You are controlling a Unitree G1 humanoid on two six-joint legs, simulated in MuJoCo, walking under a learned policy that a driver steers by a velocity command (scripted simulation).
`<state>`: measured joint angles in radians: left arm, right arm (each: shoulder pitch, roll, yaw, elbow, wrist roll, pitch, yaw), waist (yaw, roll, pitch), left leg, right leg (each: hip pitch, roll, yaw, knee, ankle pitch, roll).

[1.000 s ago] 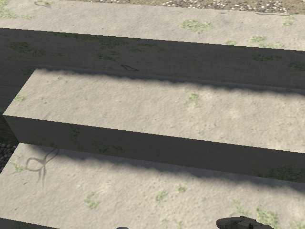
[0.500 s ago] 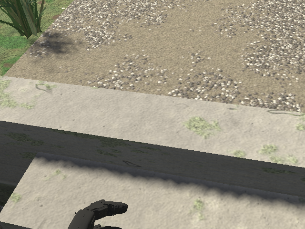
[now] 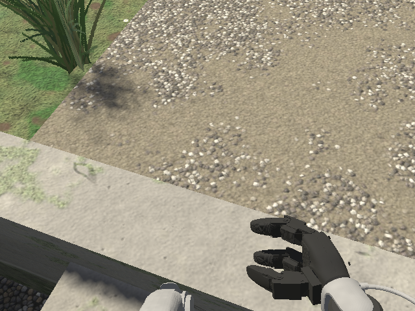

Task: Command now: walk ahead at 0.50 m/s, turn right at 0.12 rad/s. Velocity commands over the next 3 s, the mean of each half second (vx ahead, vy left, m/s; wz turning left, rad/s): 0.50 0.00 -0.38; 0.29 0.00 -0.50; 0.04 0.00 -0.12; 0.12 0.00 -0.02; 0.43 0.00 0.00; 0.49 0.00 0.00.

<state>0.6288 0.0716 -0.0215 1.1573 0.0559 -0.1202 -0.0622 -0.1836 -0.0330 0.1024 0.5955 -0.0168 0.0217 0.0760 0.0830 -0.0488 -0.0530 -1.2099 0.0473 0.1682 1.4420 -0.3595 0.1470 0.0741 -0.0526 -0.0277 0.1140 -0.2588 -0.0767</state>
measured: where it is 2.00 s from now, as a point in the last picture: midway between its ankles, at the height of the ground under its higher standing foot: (270, 206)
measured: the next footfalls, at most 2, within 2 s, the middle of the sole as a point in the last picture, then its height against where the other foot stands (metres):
left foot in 0.02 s outside the picture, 0.17 m higher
right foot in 0.54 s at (294, 263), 0.17 m higher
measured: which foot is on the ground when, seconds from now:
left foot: up 0.00-0.00, down 0.02-0.60, up 0.62-0.98, down 1.00-1.00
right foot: down 0.00-0.06, up 0.08-0.52, down 0.54-1.00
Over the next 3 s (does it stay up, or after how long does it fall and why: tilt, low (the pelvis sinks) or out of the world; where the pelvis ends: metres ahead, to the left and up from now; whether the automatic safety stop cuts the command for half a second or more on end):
stays up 1.08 -0.32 0.32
